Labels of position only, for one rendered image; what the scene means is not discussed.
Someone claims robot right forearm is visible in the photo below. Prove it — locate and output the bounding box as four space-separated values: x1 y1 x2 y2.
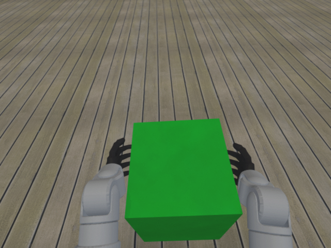
237 170 293 248

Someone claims robot left forearm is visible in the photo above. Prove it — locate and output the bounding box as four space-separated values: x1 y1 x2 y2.
74 163 126 248

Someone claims robot left hand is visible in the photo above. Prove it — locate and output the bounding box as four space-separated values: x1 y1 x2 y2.
106 138 131 176

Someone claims robot right hand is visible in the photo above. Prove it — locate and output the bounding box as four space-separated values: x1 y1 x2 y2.
227 143 255 185

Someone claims carton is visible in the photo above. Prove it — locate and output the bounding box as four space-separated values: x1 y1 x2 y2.
125 118 243 242

